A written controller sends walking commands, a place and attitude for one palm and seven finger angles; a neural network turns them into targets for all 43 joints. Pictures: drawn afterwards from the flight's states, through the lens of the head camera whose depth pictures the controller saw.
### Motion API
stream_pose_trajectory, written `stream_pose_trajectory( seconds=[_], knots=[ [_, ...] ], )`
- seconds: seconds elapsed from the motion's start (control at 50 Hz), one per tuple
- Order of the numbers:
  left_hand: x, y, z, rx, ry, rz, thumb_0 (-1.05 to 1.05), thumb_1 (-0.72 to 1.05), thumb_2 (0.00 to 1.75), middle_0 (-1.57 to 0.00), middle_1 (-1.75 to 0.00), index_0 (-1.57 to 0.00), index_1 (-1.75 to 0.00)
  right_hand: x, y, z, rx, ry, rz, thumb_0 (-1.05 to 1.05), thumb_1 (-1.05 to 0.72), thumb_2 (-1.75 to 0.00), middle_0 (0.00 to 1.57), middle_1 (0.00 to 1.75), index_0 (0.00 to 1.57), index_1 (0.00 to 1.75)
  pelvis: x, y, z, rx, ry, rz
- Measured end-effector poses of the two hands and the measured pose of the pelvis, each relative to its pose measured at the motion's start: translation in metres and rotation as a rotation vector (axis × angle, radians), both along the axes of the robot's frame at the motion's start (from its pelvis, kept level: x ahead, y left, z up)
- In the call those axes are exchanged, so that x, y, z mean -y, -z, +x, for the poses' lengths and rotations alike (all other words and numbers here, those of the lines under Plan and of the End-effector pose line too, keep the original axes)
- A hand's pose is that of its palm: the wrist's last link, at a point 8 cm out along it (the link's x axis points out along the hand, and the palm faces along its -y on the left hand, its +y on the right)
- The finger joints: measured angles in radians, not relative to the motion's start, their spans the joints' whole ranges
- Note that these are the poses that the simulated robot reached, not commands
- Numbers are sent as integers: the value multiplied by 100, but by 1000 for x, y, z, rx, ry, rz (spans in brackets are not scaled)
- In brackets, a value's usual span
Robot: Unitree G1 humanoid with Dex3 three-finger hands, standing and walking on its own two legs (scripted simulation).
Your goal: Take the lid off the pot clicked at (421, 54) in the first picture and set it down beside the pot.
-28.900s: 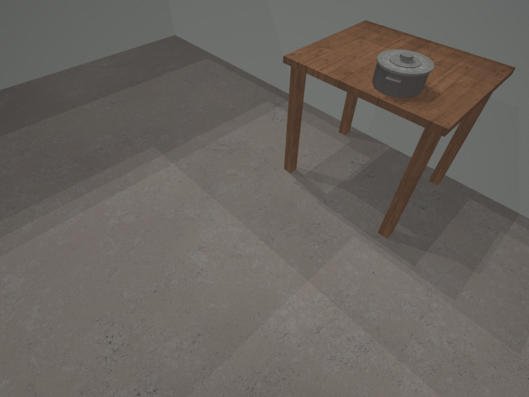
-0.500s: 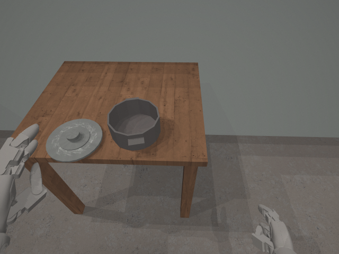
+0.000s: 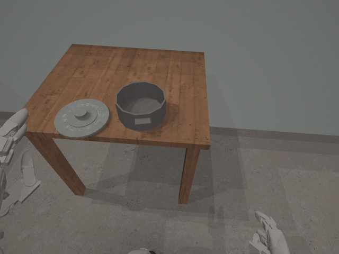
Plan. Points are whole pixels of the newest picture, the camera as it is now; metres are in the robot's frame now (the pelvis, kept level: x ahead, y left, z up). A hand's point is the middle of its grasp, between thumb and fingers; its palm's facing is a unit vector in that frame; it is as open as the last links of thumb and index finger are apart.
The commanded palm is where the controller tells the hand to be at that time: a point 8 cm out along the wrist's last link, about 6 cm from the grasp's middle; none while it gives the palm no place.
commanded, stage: step back with the hand held close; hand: left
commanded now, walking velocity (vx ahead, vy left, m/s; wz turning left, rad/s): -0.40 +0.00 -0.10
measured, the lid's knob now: (80, 113) +0.57 +0.36 -0.07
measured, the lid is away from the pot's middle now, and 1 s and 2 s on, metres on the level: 0.22 0.22 0.22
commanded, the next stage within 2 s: stop stepping back and stand still in 0.66 s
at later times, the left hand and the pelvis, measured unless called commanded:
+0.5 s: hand (17, 240) +0.12 +0.21 +0.17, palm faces +0.27 -0.86 -0.44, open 7.4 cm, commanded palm +0.06 +0.27 +0.19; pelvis -0.09 +0.00 +0.00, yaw -5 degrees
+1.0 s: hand out of the picture -0.05 +0.20 +0.18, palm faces +0.21 -0.86 -0.47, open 7.4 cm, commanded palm -0.07 +0.26 +0.19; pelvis -0.23 +0.00 +0.01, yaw -6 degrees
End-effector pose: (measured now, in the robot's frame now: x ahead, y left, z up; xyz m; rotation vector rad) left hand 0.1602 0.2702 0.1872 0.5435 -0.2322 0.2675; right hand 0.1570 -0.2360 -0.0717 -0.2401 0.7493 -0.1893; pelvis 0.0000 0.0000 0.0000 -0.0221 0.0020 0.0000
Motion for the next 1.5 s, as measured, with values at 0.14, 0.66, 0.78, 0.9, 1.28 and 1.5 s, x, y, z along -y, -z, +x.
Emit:
stream_pose_trajectory(
  seconds=[0.14, 0.66, 0.78, 0.9, 1.28, 1.5],
  knots=[
    [6, -3, -25, 1, 6, -22, 1, 89, 90, -21, -30, -21, -30, 1, 4, -5, -23, -3, 13, 2, -91, -90, 20, 30, 21, 30, 0, 0, -16, -6, 2, 5],
    [16, -13, -91, 31, 137, -32, 1, 89, 90, -21, -30, -21, -30, 9, -5, -126, -45, 97, 4, 2, -91, -90, 20, 30, 21, 30, -4, -7, -114, -57, 64, 13],
    [1, 8, -119, -82, 105, -6, 1, 89, 90, -21, -30, -21, -30, 19, -13, -171, 5, 103, -7, 2, -91, -90, 20, 30, 20, 30, -6, -8, -159, -35, 93, 24],
    [20, 21, -186, -173, 101, -28, 2, 89, 90, -21, -30, -21, -30, 26, -8, -220, 36, 86, 9, 2, -91, -90, 20, 30, 20, 30, 4, 2, -208, -16, 106, 48],
    [6, 14, -279, -38, -55, -51, 2, 89, 90, -20, -30, -21, -30, 1, 24, -325, -28, 60, 76, 2, -91, -90, 20, 30, 20, 30, 5, 3, -275, 59, 28, 55],
    [-3, -4, -313, 77, -56, -42, 1, 89, 90, -21, -30, -21, -30, -1, 11, -320, 29, 20, 14, 2, -91, -90, 20, 30, 21, 30, -7, 3, -300, 69, 23, 48]
  ],
)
